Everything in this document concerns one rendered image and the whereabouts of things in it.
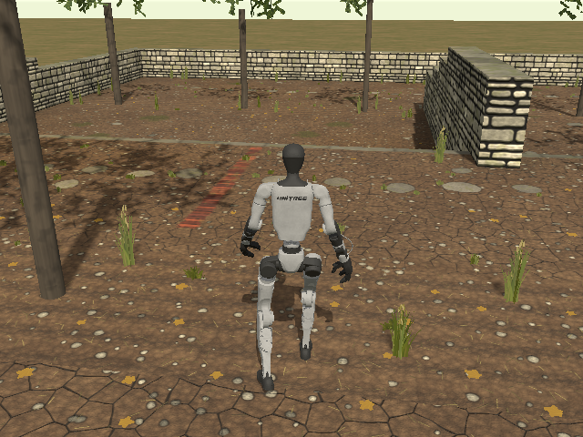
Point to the robot left hand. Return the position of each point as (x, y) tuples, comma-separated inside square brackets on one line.
[(245, 252)]

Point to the left robot forearm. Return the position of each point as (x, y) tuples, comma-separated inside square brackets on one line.
[(247, 234)]

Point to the left robot upper arm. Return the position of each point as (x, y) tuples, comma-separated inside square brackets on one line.
[(264, 191)]

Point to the right robot upper arm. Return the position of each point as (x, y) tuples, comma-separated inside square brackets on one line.
[(322, 193)]

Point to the robot right hand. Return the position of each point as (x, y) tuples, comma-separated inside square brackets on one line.
[(347, 269)]

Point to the left robot foot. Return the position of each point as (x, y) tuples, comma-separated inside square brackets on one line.
[(267, 383)]

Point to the right robot forearm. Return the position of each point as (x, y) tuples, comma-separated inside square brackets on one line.
[(338, 245)]

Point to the right robot thigh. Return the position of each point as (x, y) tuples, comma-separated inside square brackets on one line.
[(312, 266)]

